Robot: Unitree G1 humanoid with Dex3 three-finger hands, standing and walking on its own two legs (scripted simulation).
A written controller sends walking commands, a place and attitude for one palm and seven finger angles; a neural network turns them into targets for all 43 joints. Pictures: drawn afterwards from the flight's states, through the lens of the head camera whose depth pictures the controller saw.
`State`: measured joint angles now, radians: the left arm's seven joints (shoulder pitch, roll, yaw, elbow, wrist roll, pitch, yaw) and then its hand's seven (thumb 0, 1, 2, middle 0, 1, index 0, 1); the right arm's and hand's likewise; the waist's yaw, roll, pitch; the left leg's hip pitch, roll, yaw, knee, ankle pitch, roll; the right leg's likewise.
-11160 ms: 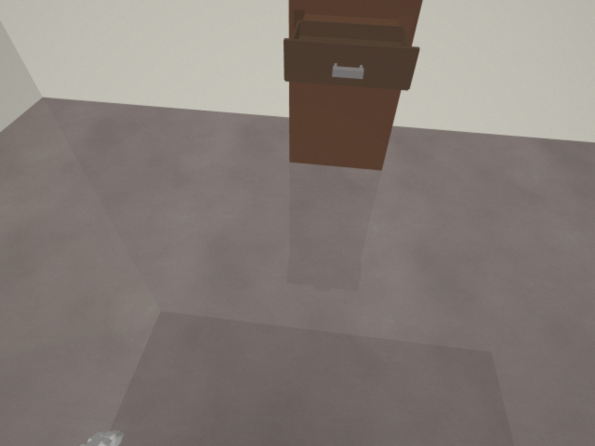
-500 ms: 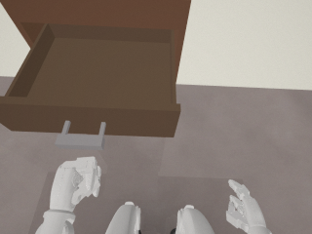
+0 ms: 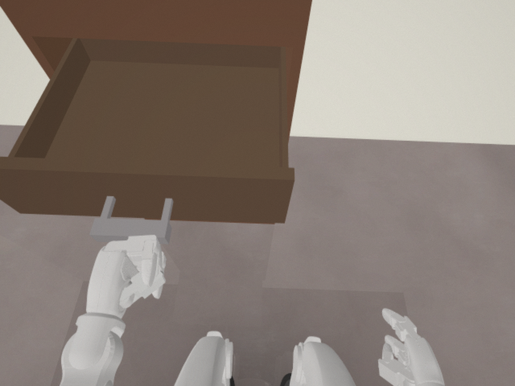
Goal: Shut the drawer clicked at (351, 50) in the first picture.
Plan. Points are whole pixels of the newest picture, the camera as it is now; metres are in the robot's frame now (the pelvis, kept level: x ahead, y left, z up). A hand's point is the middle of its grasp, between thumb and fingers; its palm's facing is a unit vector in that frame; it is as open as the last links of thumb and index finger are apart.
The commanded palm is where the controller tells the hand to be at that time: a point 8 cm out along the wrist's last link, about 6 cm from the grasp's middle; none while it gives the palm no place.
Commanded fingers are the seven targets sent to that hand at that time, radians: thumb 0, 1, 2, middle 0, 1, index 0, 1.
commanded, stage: push the drawer shut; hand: left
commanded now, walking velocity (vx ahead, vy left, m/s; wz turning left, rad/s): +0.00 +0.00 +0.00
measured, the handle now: (135, 217) +0.35 +0.20 +0.03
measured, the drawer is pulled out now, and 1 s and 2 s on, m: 0.28 0.15 0.04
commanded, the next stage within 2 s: none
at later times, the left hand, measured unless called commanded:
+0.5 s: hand (163, 233) +0.33 +0.16 +0.02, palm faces -0.04 -1.00 -0.05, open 3.0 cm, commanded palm +0.34 +0.21 +0.03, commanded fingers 0.00 0.90 0.90 -1.40 -1.60 -1.40 -1.60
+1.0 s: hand (173, 190) +0.41 +0.16 +0.02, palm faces -0.01 -1.00 -0.04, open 3.0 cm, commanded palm +0.40 +0.20 +0.03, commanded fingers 0.00 0.90 0.90 -1.40 -1.60 -1.40 -1.60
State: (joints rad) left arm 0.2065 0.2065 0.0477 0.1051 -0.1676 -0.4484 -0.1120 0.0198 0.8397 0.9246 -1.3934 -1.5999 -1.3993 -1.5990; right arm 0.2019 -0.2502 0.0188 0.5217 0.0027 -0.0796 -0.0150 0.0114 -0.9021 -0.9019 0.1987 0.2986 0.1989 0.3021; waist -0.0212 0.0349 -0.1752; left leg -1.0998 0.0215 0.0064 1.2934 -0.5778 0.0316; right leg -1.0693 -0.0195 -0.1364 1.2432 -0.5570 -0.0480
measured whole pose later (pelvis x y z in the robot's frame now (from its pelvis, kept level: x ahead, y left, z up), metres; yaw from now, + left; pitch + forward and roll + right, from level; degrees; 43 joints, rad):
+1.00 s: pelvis -0.01 +0.02 +0.00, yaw -1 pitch +24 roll -3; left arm -0.46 0.24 0.16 0.73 -0.11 -0.50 -0.06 -0.02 0.76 0.91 -1.39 -1.60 -1.40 -1.60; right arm 0.25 -0.25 0.02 0.63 -0.01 -0.02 0.00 0.01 -0.90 -0.90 0.20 0.30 0.20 0.30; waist -0.09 0.03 -0.15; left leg -1.14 0.01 0.04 1.26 -0.54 0.06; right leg -1.12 -0.03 -0.10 1.21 -0.50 -0.02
